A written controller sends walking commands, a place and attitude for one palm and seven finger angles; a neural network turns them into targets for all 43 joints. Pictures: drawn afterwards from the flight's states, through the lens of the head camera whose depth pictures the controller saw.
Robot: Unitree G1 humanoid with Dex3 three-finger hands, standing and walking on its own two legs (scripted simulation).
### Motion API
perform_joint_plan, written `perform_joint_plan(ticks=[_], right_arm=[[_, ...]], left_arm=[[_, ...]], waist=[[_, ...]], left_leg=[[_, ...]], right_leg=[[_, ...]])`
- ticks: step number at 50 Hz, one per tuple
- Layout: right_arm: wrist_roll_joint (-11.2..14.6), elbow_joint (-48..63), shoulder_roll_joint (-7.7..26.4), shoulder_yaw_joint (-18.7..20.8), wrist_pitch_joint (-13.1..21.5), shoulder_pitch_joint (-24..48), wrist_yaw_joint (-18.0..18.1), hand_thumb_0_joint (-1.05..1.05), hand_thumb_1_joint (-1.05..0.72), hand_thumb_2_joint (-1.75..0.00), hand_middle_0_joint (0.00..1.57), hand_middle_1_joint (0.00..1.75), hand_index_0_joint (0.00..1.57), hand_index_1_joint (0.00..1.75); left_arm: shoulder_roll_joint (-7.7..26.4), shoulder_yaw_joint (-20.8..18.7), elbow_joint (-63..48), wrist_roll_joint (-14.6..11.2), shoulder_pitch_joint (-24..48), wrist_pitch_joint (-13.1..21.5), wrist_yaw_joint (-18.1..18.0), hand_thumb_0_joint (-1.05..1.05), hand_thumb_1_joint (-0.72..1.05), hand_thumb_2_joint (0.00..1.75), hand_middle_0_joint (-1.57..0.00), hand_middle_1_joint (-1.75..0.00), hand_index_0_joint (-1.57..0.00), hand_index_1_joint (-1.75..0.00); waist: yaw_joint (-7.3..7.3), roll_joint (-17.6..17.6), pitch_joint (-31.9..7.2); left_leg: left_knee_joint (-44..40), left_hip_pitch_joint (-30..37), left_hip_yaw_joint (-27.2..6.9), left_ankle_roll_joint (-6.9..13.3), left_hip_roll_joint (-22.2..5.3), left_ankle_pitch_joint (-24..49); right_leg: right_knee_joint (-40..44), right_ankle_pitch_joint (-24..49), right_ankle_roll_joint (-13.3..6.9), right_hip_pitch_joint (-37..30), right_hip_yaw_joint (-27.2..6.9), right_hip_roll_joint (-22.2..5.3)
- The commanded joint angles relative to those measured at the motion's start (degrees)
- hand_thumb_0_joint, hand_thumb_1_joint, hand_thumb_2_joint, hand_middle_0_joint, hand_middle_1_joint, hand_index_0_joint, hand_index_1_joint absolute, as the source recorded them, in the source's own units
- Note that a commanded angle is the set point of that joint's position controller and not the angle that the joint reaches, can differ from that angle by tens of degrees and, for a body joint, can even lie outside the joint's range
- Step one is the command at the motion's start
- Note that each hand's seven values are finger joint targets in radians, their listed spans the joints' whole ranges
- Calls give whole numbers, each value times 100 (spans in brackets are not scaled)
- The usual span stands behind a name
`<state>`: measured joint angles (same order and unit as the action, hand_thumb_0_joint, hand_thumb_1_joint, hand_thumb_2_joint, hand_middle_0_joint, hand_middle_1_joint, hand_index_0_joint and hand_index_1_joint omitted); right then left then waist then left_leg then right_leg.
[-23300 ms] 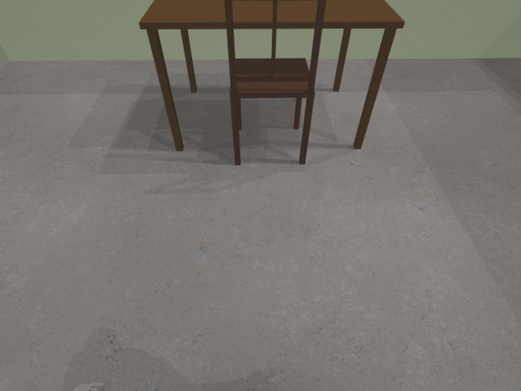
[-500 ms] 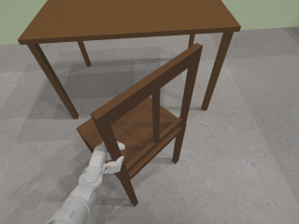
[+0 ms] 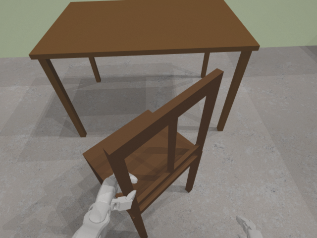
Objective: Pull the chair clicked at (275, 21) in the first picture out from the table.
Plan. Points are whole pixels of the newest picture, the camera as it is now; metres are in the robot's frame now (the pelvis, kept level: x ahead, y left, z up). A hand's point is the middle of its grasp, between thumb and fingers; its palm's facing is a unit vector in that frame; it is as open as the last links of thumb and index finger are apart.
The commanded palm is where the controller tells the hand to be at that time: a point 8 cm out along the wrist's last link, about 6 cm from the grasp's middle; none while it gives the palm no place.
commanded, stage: stop walking, hand still on the chair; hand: left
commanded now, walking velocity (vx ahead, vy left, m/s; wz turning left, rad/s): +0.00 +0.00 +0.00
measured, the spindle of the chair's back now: (171, 148) +0.40 -0.02 -0.06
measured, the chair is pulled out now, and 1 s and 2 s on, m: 0.52 0.52 0.52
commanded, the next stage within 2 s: open the thumb and straighten the fingers in 0.30 s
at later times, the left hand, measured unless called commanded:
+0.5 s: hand (126, 197) +0.24 +0.11 -0.07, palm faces -0.10 -0.98 -0.17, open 6.3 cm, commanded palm +0.22 +0.16 -0.05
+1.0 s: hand (124, 196) +0.24 +0.12 -0.07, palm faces -0.10 -0.98 -0.16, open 15.7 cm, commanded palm +0.23 +0.17 -0.05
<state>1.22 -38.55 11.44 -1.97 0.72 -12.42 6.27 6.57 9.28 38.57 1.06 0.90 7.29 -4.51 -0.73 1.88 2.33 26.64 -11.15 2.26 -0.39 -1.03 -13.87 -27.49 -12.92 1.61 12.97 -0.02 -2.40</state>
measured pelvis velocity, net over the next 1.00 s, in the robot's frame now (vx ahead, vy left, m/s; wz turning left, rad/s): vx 0.02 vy -0.01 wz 0.05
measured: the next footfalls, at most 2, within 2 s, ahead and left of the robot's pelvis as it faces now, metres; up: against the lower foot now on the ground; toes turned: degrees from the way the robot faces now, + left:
none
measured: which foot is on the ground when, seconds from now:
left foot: down 0.00-1.00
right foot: down 0.00-1.00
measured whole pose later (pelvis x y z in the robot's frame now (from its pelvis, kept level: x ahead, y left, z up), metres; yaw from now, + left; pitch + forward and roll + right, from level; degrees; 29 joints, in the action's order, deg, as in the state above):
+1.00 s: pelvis +0.02 -0.01 -0.04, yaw +3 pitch +8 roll +0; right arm 2.5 -31.2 13.9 -1.8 8.4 -14.0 2.6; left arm 9.9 6.1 11.2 -1.6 -11.5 -5.6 1.5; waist -2.1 3.1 -4.8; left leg 46.5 -30.7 -0.9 -1.2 -1.0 -24.0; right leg -46.9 -23.9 0.8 31.1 2.5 -3.0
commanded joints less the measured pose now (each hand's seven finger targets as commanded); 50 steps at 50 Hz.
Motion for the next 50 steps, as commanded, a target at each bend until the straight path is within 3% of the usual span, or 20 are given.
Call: perform_joint_plan(ticks=[1,12,15,18,20,21,22,23,25,26,30,31,32,33,38,41,42,45,47,50], right_arm=[[-48,721,704,230,214,313,52,0,-90,-90,20,30,20,30],[-57,820,641,196,97,388,71,0,-90,-90,20,30,20,30],[-46,836,653,209,63,421,80,0,-90,-90,20,30,20,30],[-43,839,627,203,24,428,81,0,-90,-90,20,30,20,30],[-25,931,628,230,28,452,79,0,-90,-90,20,30,20,30],[203,766,928,292,108,237,-176,0,-90,-90,20,30,20,30],[212,892,990,335,199,375,-271,0,-90,-90,20,30,20,30],[221,970,970,373,325,445,-328,0,-90,-90,20,30,20,30],[209,1084,925,358,518,417,-443,0,-90,-90,20,30,20,30],[209,1103,912,354,585,387,-458,0,-90,-90,20,30,20,30],[191,1247,955,394,783,293,-505,0,-90,-90,20,30,20,30],[193,1301,955,388,816,296,-509,0,-90,-90,20,30,20,30],[185,1270,1037,410,807,251,-477,0,-90,-90,20,30,20,30],[177,1335,995,400,848,290,-459,0,-90,-90,20,30,20,30],[163,1449,1018,400,1006,202,-371,0,-90,-90,20,30,20,30],[141,1483,1031,385,1074,154,-330,0,-90,-90,20,30,20,30],[133,1514,1004,377,1102,152,-323,0,-90,-90,20,30,20,30],[114,1507,1039,361,1084,123,-296,0,-90,-90,20,30,20,30],[112,1587,1005,342,1070,117,-305,0,-90,-90,20,30,20,30],[100,1659,1011,336,1066,121,-273,0,-90,-90,20,30,20,30]], left_arm=[[440,-359,-1252,-116,1043,299,-104,0,90,90,-50,-145,-50,-145],[451,-360,-1418,-156,698,234,-100,0,90,90,-50,-145,-50,-145],[512,-389,-1452,-160,683,232,-103,0,90,90,-50,-145,-50,-145],[483,-383,-1408,-167,664,230,-109,0,90,90,-50,-145,-50,-145],[674,-541,-1812,-180,448,259,-126,0,90,90,-50,-145,-50,-145],[298,-94,-1178,-190,1,-2,167,0,78,84,-50,-145,-50,-145],[652,-426,-1800,-244,486,54,302,0,66,78,-50,-145,-50,-145],[836,-543,-2116,-267,538,112,398,0,54,73,-50,-145,-50,-145],[761,-453,-2469,-274,130,66,508,0,30,61,-50,-145,-50,-145],[771,-450,-2633,-264,233,59,518,0,17,55,-50,-145,-50,-145],[746,-520,-2723,-280,-347,-156,540,0,-31,32,-50,-145,-50,-145],[633,-407,-2839,-270,-401,-214,554,0,-43,26,-47,-138,-47,-138],[1047,-769,-2983,-267,1,-259,526,0,-55,20,-45,-130,-45,-130],[882,-600,-3135,-242,66,-314,549,0,-55,20,-43,-123,-43,-123],[686,-499,-3396,-352,-203,-627,576,0,-55,20,-30,-87,-30,-87],[845,-562,-3769,-289,-99,-713,526,0,-55,20,-22,-65,-22,-65],[718,-449,-3789,-284,-271,-761,523,0,-55,20,-20,-58,-20,-58],[987,-742,-3681,-281,-486,-929,513,0,-55,20,-13,-36,-13,-36],[815,-582,-3750,-253,-784,-1007,576,0,-55,20,-7,-22,-7,-22],[974,-677,-4051,-245,-648,-1070,592,0,-55,20,0,0,0,0]], waist=[[9,-289,-1123],[0,-517,-1079],[-9,-341,-1045],[0,-408,-1038],[23,-415,-1009],[-308,-1228,-858],[-193,-1176,-968],[-176,-809,-1105],[-88,55,-1225],[-154,14,-1255],[-96,-185,-1407],[-125,-209,-1446],[-150,-197,-1526],[-155,-23,-1586],[-206,-408,-1727],[-221,-254,-1863],[-221,-273,-1849],[-202,-517,-1709],[-199,-454,-1738],[-210,-295,-1747]], left_leg=[[-408,495,-486,149,-575,1427],[-371,500,-416,114,-510,1361],[-385,476,-397,107,-482,1251],[-356,497,-377,115,-482,1144],[-403,455,-415,115,-472,1108],[-273,-266,-193,153,-213,740],[-127,-516,-148,181,-157,627],[10,-513,-108,201,-86,524],[177,-587,-79,139,-22,492],[267,-648,-75,140,-15,452],[578,-1015,-122,119,-13,418],[654,-1072,-113,124,-4,381],[703,-1111,-139,123,-11,336],[762,-1085,-132,132,18,302],[1031,-1242,-220,144,7,263],[1162,-1233,-268,143,22,435],[1218,-1228,-267,150,23,520],[1326,-1451,-270,158,29,549],[1414,-1516,-233,158,52,584],[1506,-1581,-246,164,67,572]], right_leg=[[337,1259,-231,-287,-201,-340],[472,1494,-247,-372,-202,-423],[531,1420,-254,-359,-216,-457],[582,1362,-258,-333,-259,-471],[614,1272,-247,-383,-224,-472],[243,945,-219,-122,283,-159],[105,930,-232,-55,269,-125],[42,805,-237,39,200,-111],[-128,652,-300,180,208,-87],[-197,597,-291,298,238,-63],[-548,540,-273,561,285,-2],[-631,514,-256,663,303,1],[-692,459,-248,737,295,11],[-749,395,-239,817,295,19],[-977,297,-184,1061,385,44],[-1130,405,-191,1134,396,39],[-1177,501,-187,1153,409,40],[-1212,637,-168,1167,392,38],[-1302,726,-162,1204,388,29],[-1345,690,-167,1248,378,26]])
